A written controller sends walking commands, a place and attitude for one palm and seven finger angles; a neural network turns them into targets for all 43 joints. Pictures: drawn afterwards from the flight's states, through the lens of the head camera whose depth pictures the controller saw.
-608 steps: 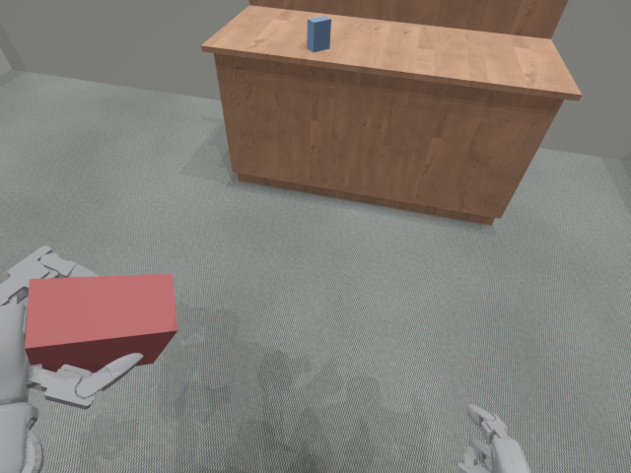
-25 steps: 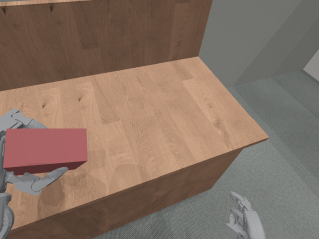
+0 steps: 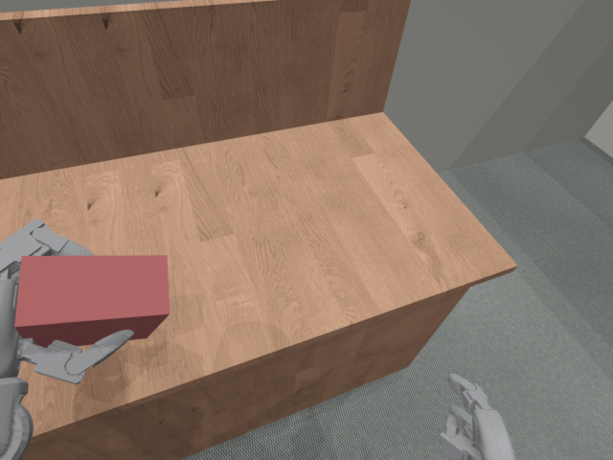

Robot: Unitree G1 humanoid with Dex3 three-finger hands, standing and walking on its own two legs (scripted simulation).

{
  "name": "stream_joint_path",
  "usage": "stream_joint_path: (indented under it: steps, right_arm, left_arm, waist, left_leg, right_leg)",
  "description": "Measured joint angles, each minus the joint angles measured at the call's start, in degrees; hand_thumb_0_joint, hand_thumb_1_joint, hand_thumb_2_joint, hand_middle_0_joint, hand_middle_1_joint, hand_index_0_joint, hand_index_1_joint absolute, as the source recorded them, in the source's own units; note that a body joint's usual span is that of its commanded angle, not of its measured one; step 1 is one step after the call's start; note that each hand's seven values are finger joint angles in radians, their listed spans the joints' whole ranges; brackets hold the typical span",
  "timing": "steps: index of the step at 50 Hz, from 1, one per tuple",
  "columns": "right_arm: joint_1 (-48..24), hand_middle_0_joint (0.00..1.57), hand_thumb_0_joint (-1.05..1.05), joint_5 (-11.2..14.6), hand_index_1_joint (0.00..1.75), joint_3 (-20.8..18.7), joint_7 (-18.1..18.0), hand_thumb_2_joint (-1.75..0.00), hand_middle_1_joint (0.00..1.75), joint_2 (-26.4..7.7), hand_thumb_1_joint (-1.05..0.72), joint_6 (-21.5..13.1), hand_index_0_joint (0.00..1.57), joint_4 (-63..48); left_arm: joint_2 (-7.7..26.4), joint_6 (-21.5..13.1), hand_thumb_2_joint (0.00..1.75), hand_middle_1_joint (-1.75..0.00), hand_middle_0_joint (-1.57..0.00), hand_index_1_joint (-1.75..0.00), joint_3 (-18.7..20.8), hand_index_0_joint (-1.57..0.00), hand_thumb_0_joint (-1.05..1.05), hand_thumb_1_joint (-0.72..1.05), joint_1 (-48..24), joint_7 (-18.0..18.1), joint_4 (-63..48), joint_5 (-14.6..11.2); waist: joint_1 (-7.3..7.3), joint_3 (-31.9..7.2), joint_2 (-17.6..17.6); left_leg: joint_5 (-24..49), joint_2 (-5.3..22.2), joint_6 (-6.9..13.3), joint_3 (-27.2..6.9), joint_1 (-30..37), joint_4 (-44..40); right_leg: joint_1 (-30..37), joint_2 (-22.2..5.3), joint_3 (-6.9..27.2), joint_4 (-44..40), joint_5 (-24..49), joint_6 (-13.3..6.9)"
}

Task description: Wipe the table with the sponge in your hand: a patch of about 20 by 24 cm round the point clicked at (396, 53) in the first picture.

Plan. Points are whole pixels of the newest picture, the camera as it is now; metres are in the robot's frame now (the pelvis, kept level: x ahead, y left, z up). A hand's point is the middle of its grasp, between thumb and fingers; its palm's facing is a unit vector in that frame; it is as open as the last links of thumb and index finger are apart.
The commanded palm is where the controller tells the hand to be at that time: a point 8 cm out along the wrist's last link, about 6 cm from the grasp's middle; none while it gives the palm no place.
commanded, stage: look again from close up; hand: left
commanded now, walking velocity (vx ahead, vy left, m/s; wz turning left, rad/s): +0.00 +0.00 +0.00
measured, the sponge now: (116, 303) +0.23 +0.22 +0.14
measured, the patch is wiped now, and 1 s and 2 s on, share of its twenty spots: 0.00 0.00 0.00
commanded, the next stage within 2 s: turn the palm down, sponge in hand in 0.04 s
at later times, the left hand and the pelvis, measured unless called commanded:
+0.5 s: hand (91, 341) +0.19 +0.23 +0.14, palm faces +0.33 -0.71 -0.62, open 9.8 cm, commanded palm +0.16 +0.27 +0.17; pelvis -0.01 -0.04 -0.01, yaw +2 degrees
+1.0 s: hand (97, 332) +0.20 +0.22 +0.13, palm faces +0.27 -0.46 -0.85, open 9.8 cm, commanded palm +0.17 +0.24 +0.17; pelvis +0.00 -0.07 -0.02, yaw +2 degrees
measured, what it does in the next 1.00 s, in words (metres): shifts its weight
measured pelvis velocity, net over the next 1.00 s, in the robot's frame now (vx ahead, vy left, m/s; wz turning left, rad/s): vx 0.00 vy -0.07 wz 0.04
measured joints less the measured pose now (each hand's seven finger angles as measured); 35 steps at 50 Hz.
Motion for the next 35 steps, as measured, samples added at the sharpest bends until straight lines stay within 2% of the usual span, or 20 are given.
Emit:
stream_joint_path:
  steps: [7, 8, 9, 10, 11, 13, 15, 18, 20, 22, 27, 30, 35]
  right_arm:
    - [0.7, 0.20, 0.02, 0.1, 0.30, -0.2, 0.0, -0.90, 0.30, -0.1, -0.90, 0.0, 0.20, 0.1]
    - [1.9, 0.20, 0.02, 1.3, 0.30, 0.6, -1.3, -0.90, 0.30, -0.6, -0.90, 0.5, 0.20, -1.5]
    - [2.6, 0.20, 0.02, 0.5, 0.30, 0.6, -1.9, -0.90, 0.30, -0.8, -0.90, 0.0, 0.20, -1.8]
    - [2.6, 0.20, 0.01, -0.1, 0.30, 0.5, -1.5, -0.90, 0.30, -1.0, -0.90, -0.3, 0.20, -1.0]
    - [2.1, 0.20, 0.01, -0.6, 0.30, 0.7, -0.7, -0.90, 0.30, -1.2, -0.90, -0.3, 0.20, 0.2]
    - [0.5, 0.20, 0.02, -0.4, 0.30, 1.4, 0.5, -0.90, 0.30, -1.8, -0.90, 0.1, 0.20, 2.3]
    - [-0.8, 0.20, 0.02, 0.0, 0.30, 1.7, 1.4, -0.90, 0.30, -2.1, -0.90, 0.5, 0.20, 2.8]
    - [-2.1, 0.20, 0.02, 0.1, 0.30, 1.8, 2.0, -0.90, 0.30, -2.3, -0.90, 1.3, 0.20, 1.5]
    - [-2.8, 0.20, 0.02, -0.4, 0.30, 1.7, 1.7, -0.90, 0.30, -2.1, -0.90, 1.6, 0.20, 0.6]
    - [-3.3, 0.20, 0.02, -1.0, 0.30, 1.4, 1.1, -0.90, 0.30, -1.7, -0.90, 1.6, 0.20, 0.4]
    - [-3.6, 0.20, 0.01, -1.9, 0.30, 0.6, 0.0, -0.90, 0.30, -1.6, -0.90, 1.5, 0.20, 2.1]
    - [-3.6, 0.20, 0.01, -1.5, 0.30, 0.6, -0.8, -0.90, 0.30, -2.2, -0.90, 2.1, 0.20, 3.0]
    - [-3.6, 0.20, 0.02, -0.6, 0.30, 0.9, -2.9, -0.90, 0.30, -3.1, -0.90, 3.0, 0.20, 3.4]
  left_arm:
    - [0.7, -0.3, 1.01, -1.35, -0.78, -1.34, 0.3, -0.77, -0.01, -0.47, 1.3, -0.1, -0.4, -0.2]
    - [2.8, -0.1, 1.01, -1.35, -0.78, -1.34, 0.0, -0.77, -0.01, -0.47, -1.1, -0.7, 0.0, 0.4]
    - [6.0, 0.3, 1.01, -1.35, -0.78, -1.34, 0.2, -0.77, -0.01, -0.47, -5.8, -1.8, 1.5, 2.6]
    - [8.2, 1.6, 1.01, -1.35, -0.78, -1.34, 0.5, -0.77, -0.01, -0.47, -10.5, -2.5, 3.7, 3.2]
    - [9.0, 3.8, 1.01, -1.35, -0.78, -1.34, 1.1, -0.77, -0.01, -0.47, -14.2, -3.2, 5.4, 2.7]
    - [8.4, 9.1, 1.01, -1.35, -0.78, -1.34, 2.9, -0.77, -0.01, -0.47, -17.3, -3.9, 6.9, 0.5]
    - [6.6, 13.8, 1.01, -1.35, -0.78, -1.34, 3.3, -0.77, -0.01, -0.47, -15.9, -4.1, 6.0, 0.5]
    - [5.1, 17.1, 1.01, -1.35, -0.78, -1.35, 0.4, -0.77, -0.01, -0.47, -8.6, -4.9, 2.4, 3.9]
    - [5.2, 16.5, 1.01, -1.35, -0.78, -1.35, -1.8, -0.77, -0.01, -0.47, -3.8, -5.3, 0.5, 5.3]
    - [5.5, 13.9, 1.01, -1.35, -0.78, -1.35, -3.0, -0.77, -0.01, -0.47, -0.8, -4.7, -0.1, 6.1]
    - [6.8, 8.4, 1.01, -1.35, -0.78, -1.34, -1.7, -0.77, -0.01, -0.47, -2.1, -0.8, 1.8, 9.2]
    - [7.1, 9.5, 1.01, -1.35, -0.78, -1.34, -0.9, -0.77, -0.01, -0.47, -5.7, -0.4, 5.3, 10.7]
    - [8.9, 14.0, 1.01, -1.35, -0.78, -1.34, -2.5, -0.77, -0.01, -0.47, -10.0, -3.9, 11.4, 13.2]
  waist:
    - [-0.45, -0.2, 0.3]
    - [-0.01, 0.2, 0.4]
    - [1.01, 1.0, 0.1]
    - [1.61, 1.4, -0.1]
    - [1.91, 1.3, -0.2]
    - [2.01, 0.3, 0.3]
    - [1.54, -0.6, 1.2]
    - [0.70, -1.2, 2.4]
    - [0.52, -1.2, 2.6]
    - [0.76, -1.3, 2.4]
    - [2.82, -1.6, 2.3]
    - [3.56, -1.9, 3.2]
    - [3.61, -1.6, 4.8]
  left_leg:
    - [0.1, 0.0, 0.0, 0.0, -0.1, 0.0]
    - [-0.1, 0.0, 0.0, -0.6, -0.7, 0.8]
    - [-0.4, -0.4, -0.1, -1.1, -1.1, 1.9]
    - [-0.5, -0.9, -0.2, -1.5, -1.4, 2.7]
    - [-0.6, -1.2, -0.4, -1.7, -1.6, 3.1]
    - [-0.8, -1.2, -0.6, -1.4, -1.2, 3.4]
    - [-1.1, -1.0, -0.7, -0.9, -0.7, 3.5]
    - [-1.4, -0.7, -0.9, -0.5, -0.2, 3.6]
    - [-1.6, -0.5, -1.1, -0.7, -0.6, 4.2]
    - [-1.8, -0.2, -1.6, -1.3, -1.5, 5.3]
    - [-2.6, 0.8, -3.0, -3.8, -3.9, 8.3]
    - [-2.7, 1.0, -3.6, -5.1, -4.3, 9.0]
    - [-2.3, 1.5, -3.8, -5.6, -3.2, 8.0]
  right_leg:
    - [-0.1, 0.0, 0.0, -0.1, 0.1, 0.0]
    - [-0.5, 0.3, 0.0, 1.1, -0.7, 0.3]
    - [-1.3, 0.1, -0.1, 3.4, -1.4, -0.6]
    - [-1.9, -0.3, -0.5, 5.5, -2.6, -1.2]
    - [-2.4, -0.7, -0.6, 6.9, -3.5, -1.3]
    - [-2.6, -0.7, -0.3, 7.9, -4.1, -1.0]
    - [-2.4, -0.5, 0.3, 8.2, -4.3, -0.9]
    - [-2.4, -0.3, 0.7, 9.0, -4.7, -1.1]
    - [-2.9, -0.1, 0.5, 9.9, -5.2, -1.4]
    - [-3.7, 0.2, -0.1, 11.2, -5.8, -1.9]
    - [-5.0, 1.2, -2.5, 13.5, -7.1, -3.3]
    - [-4.9, 1.5, -3.8, 14.0, -7.5, -4.0]
    - [-4.0, 2.0, -4.3, 13.5, -7.5, -4.8]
